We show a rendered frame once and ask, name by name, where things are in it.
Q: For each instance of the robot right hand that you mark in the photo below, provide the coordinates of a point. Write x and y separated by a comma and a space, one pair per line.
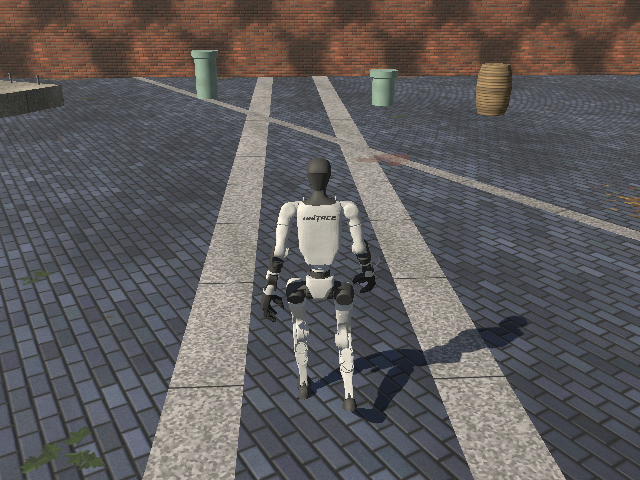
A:
360, 279

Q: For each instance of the right robot forearm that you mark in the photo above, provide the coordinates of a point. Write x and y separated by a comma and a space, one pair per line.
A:
366, 262

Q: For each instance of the left robot forearm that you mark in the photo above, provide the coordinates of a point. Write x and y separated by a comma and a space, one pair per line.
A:
273, 273

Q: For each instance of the robot thigh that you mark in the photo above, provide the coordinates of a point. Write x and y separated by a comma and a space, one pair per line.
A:
296, 297
343, 300

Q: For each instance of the right robot upper arm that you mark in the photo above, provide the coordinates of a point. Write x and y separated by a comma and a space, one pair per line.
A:
350, 211

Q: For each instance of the robot left hand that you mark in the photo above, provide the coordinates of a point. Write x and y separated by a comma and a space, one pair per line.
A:
266, 307

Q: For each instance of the robot left thigh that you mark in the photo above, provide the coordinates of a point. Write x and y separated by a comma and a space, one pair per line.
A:
296, 297

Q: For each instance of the robot right thigh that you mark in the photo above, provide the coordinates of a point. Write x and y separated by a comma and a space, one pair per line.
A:
343, 300

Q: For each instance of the left robot upper arm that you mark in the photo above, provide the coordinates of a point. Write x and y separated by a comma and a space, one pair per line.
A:
287, 212

